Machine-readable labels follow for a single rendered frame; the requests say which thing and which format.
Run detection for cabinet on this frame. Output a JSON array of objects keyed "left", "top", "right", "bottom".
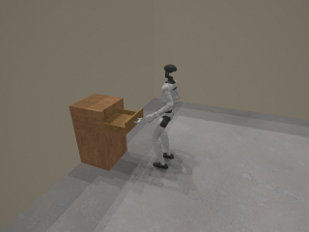
[{"left": 69, "top": 94, "right": 127, "bottom": 171}]

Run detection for robot left forearm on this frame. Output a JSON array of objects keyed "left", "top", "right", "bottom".
[{"left": 153, "top": 102, "right": 172, "bottom": 118}]

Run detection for robot right upper arm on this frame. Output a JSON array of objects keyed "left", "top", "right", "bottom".
[{"left": 175, "top": 80, "right": 181, "bottom": 101}]

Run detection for drawer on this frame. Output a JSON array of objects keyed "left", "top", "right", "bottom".
[{"left": 102, "top": 107, "right": 144, "bottom": 134}]

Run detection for humanoid robot torso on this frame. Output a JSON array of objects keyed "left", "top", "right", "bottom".
[{"left": 161, "top": 81, "right": 177, "bottom": 122}]

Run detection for handle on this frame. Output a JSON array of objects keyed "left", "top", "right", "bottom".
[{"left": 134, "top": 118, "right": 142, "bottom": 125}]

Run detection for robot left upper arm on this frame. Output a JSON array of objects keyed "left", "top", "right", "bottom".
[{"left": 161, "top": 83, "right": 174, "bottom": 108}]

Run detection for robot right foot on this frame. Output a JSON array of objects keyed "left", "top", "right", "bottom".
[{"left": 163, "top": 153, "right": 174, "bottom": 160}]

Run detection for robot right forearm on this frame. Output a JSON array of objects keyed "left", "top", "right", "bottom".
[{"left": 171, "top": 100, "right": 179, "bottom": 110}]

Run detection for left robot hand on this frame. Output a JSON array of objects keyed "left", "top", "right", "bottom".
[{"left": 140, "top": 114, "right": 154, "bottom": 125}]

